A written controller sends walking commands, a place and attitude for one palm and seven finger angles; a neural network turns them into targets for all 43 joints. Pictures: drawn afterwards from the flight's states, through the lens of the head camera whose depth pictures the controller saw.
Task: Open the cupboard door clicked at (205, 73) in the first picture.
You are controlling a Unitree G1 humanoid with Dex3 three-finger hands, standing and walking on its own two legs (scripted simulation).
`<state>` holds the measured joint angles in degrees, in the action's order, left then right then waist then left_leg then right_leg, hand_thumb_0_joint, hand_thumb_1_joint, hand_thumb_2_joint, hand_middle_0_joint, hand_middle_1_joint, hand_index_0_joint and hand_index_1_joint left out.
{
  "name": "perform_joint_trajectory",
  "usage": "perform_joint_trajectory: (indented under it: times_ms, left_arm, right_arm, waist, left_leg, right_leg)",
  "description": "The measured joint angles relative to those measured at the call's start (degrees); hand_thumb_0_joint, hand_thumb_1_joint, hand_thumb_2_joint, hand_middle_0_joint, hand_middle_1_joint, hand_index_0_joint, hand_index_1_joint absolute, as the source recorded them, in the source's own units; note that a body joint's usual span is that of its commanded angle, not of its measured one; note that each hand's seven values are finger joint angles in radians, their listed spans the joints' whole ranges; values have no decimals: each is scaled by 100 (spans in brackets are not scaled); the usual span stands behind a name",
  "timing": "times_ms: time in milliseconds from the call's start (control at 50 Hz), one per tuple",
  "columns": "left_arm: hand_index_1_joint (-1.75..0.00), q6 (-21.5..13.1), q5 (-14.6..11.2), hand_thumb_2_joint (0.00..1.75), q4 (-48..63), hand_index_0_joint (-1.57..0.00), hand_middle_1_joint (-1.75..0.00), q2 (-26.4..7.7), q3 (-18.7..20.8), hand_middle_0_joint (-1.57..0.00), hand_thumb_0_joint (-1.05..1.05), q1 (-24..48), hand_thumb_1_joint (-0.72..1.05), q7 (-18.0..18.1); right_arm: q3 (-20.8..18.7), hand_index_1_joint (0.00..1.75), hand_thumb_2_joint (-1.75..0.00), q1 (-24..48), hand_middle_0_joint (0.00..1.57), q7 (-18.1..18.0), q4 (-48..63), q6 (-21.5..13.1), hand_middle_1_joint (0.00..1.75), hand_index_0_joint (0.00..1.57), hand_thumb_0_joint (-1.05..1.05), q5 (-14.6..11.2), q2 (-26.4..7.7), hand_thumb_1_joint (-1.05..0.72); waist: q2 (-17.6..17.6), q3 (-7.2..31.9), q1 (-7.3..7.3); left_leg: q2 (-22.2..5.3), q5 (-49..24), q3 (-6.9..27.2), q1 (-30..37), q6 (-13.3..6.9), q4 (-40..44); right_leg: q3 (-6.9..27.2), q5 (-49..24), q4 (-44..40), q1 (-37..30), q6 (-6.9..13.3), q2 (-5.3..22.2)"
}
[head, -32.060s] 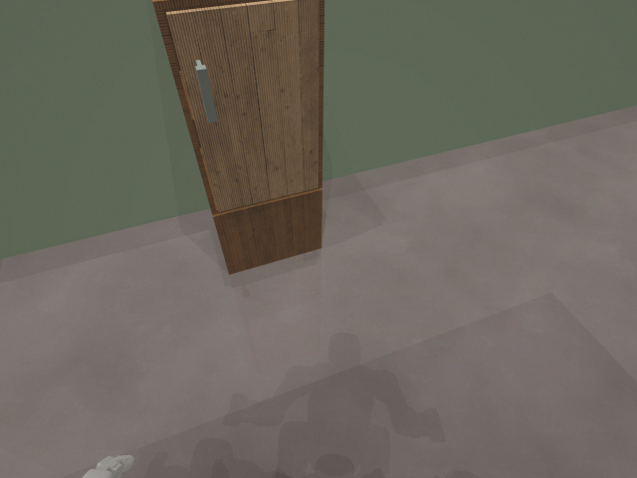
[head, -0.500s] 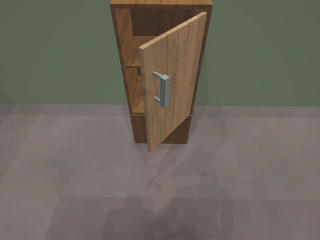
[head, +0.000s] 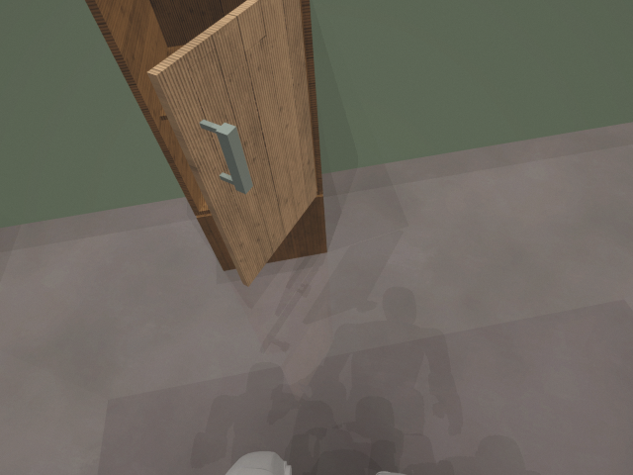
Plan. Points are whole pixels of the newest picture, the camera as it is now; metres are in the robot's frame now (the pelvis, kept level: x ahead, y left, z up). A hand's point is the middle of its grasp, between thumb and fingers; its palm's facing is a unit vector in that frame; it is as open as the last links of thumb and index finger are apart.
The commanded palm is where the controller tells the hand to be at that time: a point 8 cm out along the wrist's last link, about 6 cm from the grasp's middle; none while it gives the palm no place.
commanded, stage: walk to a spot facing it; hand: left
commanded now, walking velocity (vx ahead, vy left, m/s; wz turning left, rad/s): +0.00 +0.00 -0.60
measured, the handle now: (226, 157) +0.58 +0.21 +0.02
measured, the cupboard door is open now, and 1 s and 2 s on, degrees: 50 50 50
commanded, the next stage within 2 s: none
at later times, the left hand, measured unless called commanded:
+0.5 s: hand (170, 472) +0.13 +0.24 -0.17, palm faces -0.22 -0.95 -0.23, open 7.4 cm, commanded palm none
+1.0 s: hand (262, 392) +0.24 +0.12 -0.15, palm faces -0.61 -0.75 -0.25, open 7.3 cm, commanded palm none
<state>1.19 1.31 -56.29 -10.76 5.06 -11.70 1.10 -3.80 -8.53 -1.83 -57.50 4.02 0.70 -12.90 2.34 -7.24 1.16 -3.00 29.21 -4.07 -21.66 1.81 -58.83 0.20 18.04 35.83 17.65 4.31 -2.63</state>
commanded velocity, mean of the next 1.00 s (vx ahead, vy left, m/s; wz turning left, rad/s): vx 0.05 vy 0.00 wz -0.60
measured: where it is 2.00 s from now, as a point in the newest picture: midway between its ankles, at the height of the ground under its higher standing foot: (440, 444)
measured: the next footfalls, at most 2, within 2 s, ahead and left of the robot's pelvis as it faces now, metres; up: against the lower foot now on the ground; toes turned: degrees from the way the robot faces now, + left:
left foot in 0.44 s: +0.10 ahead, +0.16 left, +0.00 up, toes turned -19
right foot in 0.82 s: +0.00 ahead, -0.10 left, +0.00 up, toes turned -35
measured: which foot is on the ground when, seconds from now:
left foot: up 0.00-0.42, down 0.44-0.82, up 0.84-1.00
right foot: down 0.00-0.44, up 0.46-0.80, down 0.82-1.00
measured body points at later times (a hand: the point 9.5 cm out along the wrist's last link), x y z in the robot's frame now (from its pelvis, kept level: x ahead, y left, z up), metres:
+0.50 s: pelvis +0.02 +0.05 +0.00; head +0.09 +0.06 +0.45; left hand +0.14 +0.29 -0.15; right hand +0.08 -0.22 -0.12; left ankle +0.06 +0.17 -0.73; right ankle +0.00 -0.07 -0.70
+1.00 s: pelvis +0.03 +0.02 +0.01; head +0.07 -0.01 +0.45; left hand +0.27 +0.16 -0.13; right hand -0.10 -0.22 -0.14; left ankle +0.11 +0.15 -0.67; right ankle -0.03 -0.08 -0.73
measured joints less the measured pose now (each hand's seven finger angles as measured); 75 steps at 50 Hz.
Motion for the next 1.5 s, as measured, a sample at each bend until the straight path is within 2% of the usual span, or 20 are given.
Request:
perform_joint_trajectory:
  times_ms: [80,260,360,420,460,500,560,600,680,760,820,880,960,1120,1160,1220,1260,1320,1400,1500]
  left_arm:
    - [-30,-5,-14,89,56,-20,-30,-13,-31,-20,0,-80,91,36]
    - [-30,35,14,89,190,-20,-30,58,-80,-20,0,-242,90,-15]
    - [-30,79,50,89,292,-21,-30,-35,-52,-20,0,-258,90,-21]
    - [-30,136,30,89,308,-21,-30,-131,-29,-20,0,-267,90,-22]
    - [-30,181,-19,89,323,-21,-30,-179,-22,-20,0,-256,90,-51]
    - [-30,226,-6,89,327,-20,-30,-331,25,-20,0,-92,90,-103]
    - [-30,220,41,89,397,-20,-30,-507,107,-20,0,50,91,-183]
    - [-30,230,31,89,458,-20,-30,-565,124,-20,0,118,91,-228]
    - [-30,252,13,89,503,-20,-30,-582,79,-19,0,216,91,-284]
    - [-30,257,-1,90,489,-20,-30,-539,-7,-19,0,358,91,-320]
    - [-30,150,1,90,573,-20,-30,-531,-87,-19,0,418,91,-332]
    - [-30,5,-15,89,578,-20,-30,-363,-147,-19,0,520,91,-201]
    - [-30,24,-3,89,597,-20,-30,-234,-186,-20,0,414,91,-101]
    - [-30,10,42,89,396,-21,-30,-146,-198,-20,0,-54,90,-232]
    - [-30,46,18,89,359,-21,-30,-132,-168,-20,0,-191,90,-260]
    - [-30,141,41,89,226,-20,-30,-203,-83,-20,0,-194,90,-323]
    - [-30,124,90,89,210,-20,-30,-275,-14,-20,0,-114,91,-389]
    - [-30,78,98,89,296,-20,-30,-326,21,-20,1,56,91,-449]
    - [-30,68,72,90,363,-20,-30,-286,-19,-19,0,277,91,-464]
    - [-30,111,52,90,347,-20,-30,-164,-116,-19,0,660,91,-492]
  right_arm:
    - [-2,30,-90,347,20,37,254,-25,30,20,1,-12,-12,-91]
    - [21,30,-90,726,20,0,562,-49,30,19,1,-43,-28,-91]
    - [68,30,-90,733,20,1,642,-87,30,20,1,-88,59,-91]
    - [116,30,-90,637,20,-3,711,-187,30,20,1,-119,112,-90]
    - [141,30,-90,456,20,-19,784,-300,30,20,1,-84,65,-90]
    - [195,30,-90,327,20,-47,759,-294,30,20,1,-3,138,-90]
    - [287,30,-90,25,20,-45,733,-273,30,20,1,76,217,-90]
    - [310,30,-90,-148,20,-47,700,-270,30,20,1,90,225,-90]
    - [295,30,-90,-402,20,-34,626,-283,30,20,1,99,180,-90]
    - [242,30,-90,-615,20,23,564,-281,30,20,1,101,78,-90]
    - [186,30,-90,-828,20,64,529,-243,30,20,1,50,-22,-90]
    - [109,30,-90,-669,20,50,405,-59,30,20,1,-25,-206,-90]
    - [72,30,-90,-481,20,107,414,-19,30,20,1,-8,-211,-91]
    - [81,30,-90,-336,20,235,660,-316,30,19,1,12,-45,-91]
    - [118,30,-90,-404,20,201,727,-481,30,20,1,36,-50,-90]
    - [198,30,-90,-584,20,134,715,-641,30,20,1,120,77,-90]
    - [256,30,-90,-824,20,120,652,-678,30,20,1,133,182,-90]
    - [328,30,-90,-1148,20,82,452,-721,30,20,1,109,303,-90]
    - [366,30,-90,-1517,20,54,192,-754,30,20,1,94,391,-90]
    - [348,30,-90,-1891,20,58,-81,-712,30,20,1,134,403,-90]
  waist:
    - [-178,-12,49]
    - [-222,79,133]
    - [-369,93,202]
    - [-433,154,154]
    - [-295,257,47]
    - [-440,125,83]
    - [-494,78,107]
    - [-450,66,98]
    - [-312,44,14]
    - [-196,38,-158]
    - [-195,122,-250]
    - [-24,0,-283]
    - [-149,24,-277]
    - [-405,362,-147]
    - [-346,486,-157]
    - [-387,518,-200]
    - [-436,531,-215]
    - [-462,478,-160]
    - [-410,370,-187]
    - [-336,212,-416]
  left_leg:
    - [84,-408,314,-429,91,-455]
    - [113,-627,699,-486,184,163]
    - [256,-458,692,-230,133,1002]
    - [325,-902,684,219,74,2179]
    - [182,-1385,774,445,-93,2857]
    - [195,-1321,602,479,-160,2661]
    - [45,-1252,398,670,-157,2841]
    - [-67,-1290,270,770,-147,2980]
    - [-279,-1253,-58,923,-109,3067]
    - [-457,-1041,-393,973,-12,2853]
    - [-541,-729,-594,801,111,2278]
    - [-426,176,-101,149,159,545]
    - [-236,-100,76,-415,226,-282]
    - [34,-666,52,85,187,1864]
    - [20,-1017,-3,376,13,2516]
    - [-84,-1037,-238,556,-261,2431]
    - [-130,-1041,-347,834,-258,2766]
    - [-191,-1176,-552,1257,-182,3327]
    - [-274,-1112,-889,1733,-115,3715]
    - [-318,-789,-1272,2256,57,3847]
  right_leg:
    - [358,-432,-635,-142,45,-122]
    - [972,-735,-1107,-301,-35,-358]
    - [1296,-709,-1022,-236,-150,-435]
    - [1483,-598,-788,-92,-285,-516]
    - [1329,1,-184,222,-368,-645]
    - [910,817,986,636,-515,-441]
    - [411,873,2390,1154,-668,-173]
    - [227,730,2775,1310,-725,15]
    - [-29,624,2210,1146,-757,323]
    - [-254,616,1057,632,-632,407]
    - [-313,-308,-215,-12,-406,420]
    - [-152,-49,-14,62,-350,272]
    - [148,-193,-389,-118,-367,216]
    - [749,-132,-582,-317,-367,109]
    - [805,395,-100,-133,-327,8]
    - [421,907,1675,557,-303,72]
    - [146,455,2591,1030,-332,220]
    - [-76,-225,3160,1596,-406,436]
    - [-255,-649,2859,1999,-422,571]
    - [-563,-776,1353,1827,-312,634]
